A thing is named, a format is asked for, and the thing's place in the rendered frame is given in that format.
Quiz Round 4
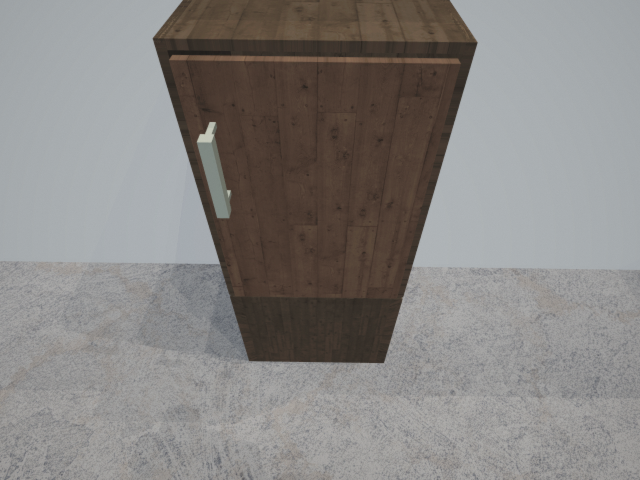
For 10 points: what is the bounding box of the cupboard door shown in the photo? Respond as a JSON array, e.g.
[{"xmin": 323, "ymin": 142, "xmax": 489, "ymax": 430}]
[{"xmin": 169, "ymin": 55, "xmax": 461, "ymax": 298}]

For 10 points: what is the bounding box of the handle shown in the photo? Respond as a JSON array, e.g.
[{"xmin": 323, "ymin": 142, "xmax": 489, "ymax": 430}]
[{"xmin": 197, "ymin": 122, "xmax": 232, "ymax": 218}]

